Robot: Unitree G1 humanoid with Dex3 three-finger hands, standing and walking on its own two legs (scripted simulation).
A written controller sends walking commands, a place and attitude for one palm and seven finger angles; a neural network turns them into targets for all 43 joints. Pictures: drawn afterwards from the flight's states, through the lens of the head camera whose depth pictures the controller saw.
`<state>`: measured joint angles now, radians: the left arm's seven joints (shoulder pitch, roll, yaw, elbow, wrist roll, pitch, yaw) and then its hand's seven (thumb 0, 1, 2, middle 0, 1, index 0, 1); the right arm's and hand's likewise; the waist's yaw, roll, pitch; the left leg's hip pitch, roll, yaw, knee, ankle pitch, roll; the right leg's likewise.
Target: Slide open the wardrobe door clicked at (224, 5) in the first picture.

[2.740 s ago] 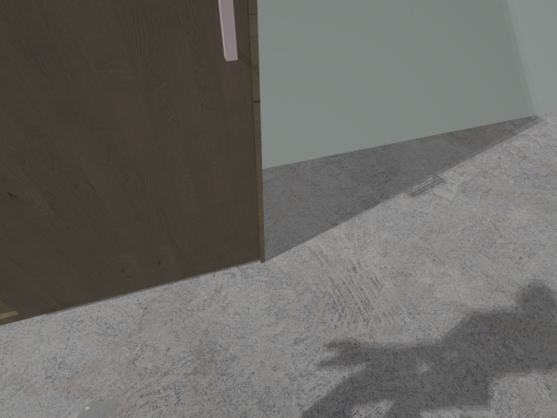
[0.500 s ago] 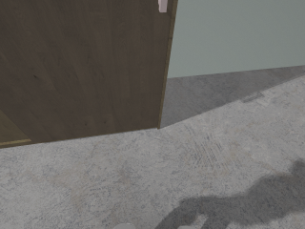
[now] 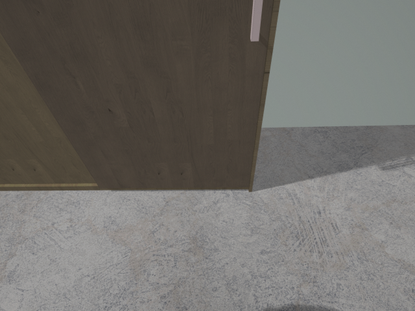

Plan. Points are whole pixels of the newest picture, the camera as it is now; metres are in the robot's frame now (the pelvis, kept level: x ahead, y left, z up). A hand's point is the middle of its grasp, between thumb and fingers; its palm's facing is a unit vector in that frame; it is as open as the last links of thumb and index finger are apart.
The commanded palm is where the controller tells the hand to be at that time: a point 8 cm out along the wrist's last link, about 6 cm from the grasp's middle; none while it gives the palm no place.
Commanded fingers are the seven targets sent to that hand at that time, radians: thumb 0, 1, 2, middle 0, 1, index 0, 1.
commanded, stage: take the last steps up to it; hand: right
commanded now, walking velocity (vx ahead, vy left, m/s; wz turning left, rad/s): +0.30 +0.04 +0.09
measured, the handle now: out of the picture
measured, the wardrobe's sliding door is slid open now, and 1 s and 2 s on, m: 0.00 0.00 0.00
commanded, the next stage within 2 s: come to a stop and stand still in 0.94 s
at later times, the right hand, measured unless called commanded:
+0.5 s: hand out of the picture +0.06 -0.14 -0.18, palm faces +0.03 +0.99 -0.17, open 7.3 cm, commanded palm none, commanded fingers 0.00 -0.90 -0.90 0.20 0.30 0.20 0.30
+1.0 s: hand (290, 226) +0.37 -0.19 -0.17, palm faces +0.00 +0.99 -0.16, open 7.4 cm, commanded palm none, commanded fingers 0.00 -0.90 -0.90 0.20 0.30 0.20 0.30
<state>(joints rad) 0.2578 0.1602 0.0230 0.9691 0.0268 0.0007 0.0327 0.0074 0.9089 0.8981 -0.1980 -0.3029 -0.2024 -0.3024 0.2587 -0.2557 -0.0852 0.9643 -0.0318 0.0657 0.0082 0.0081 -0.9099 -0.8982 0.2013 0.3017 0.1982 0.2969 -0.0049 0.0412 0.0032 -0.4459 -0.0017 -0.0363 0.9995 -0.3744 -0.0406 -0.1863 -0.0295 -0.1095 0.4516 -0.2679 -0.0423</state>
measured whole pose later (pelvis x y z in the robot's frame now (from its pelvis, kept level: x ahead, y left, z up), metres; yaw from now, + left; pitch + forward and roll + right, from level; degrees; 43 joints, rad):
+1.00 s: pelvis +0.29 -0.02 +0.00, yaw +2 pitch -1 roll -1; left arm 0.35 0.11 0.03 1.10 0.02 -0.06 0.02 0.00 0.93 0.90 -0.20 -0.30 -0.20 -0.30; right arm 0.17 -0.17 -0.06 1.03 -0.03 0.00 0.00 0.00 -0.91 -0.90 0.20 0.30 0.20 0.30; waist 0.02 0.04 0.02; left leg -0.52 0.12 0.06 0.84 -0.21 -0.02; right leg -0.09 0.00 -0.19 0.36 -0.26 -0.05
